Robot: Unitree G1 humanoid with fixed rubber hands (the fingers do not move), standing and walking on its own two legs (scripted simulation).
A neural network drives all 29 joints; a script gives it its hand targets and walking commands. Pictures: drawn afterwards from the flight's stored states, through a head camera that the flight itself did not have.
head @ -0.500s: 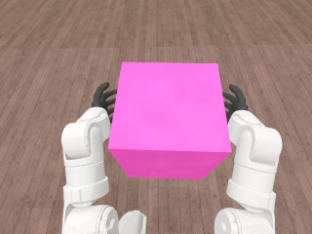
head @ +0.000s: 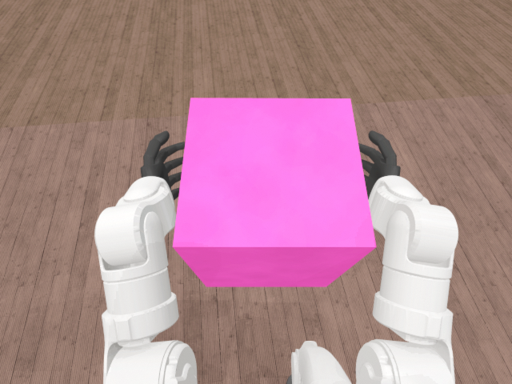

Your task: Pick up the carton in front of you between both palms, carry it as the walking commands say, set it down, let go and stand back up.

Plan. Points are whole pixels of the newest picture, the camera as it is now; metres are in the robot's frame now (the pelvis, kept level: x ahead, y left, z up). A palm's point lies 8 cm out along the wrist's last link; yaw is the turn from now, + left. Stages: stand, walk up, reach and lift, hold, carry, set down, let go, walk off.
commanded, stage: carry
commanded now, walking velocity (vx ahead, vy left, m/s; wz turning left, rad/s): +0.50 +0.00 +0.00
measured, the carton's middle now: (268, 206) +0.36 -0.02 +0.08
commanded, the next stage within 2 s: none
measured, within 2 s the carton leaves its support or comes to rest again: neither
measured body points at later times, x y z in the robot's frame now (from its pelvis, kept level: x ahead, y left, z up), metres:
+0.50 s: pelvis +0.32 -0.02 +0.02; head +0.34 -0.03 +0.47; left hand +0.67 +0.13 +0.17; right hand +0.68 -0.17 +0.16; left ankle +0.46 +0.10 -0.67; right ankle +0.22 -0.11 -0.72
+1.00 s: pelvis +0.64 -0.03 +0.03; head +0.64 -0.03 +0.48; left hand +0.99 +0.13 +0.19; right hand +0.99 -0.17 +0.19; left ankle +0.51 +0.08 -0.69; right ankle +0.77 -0.12 -0.67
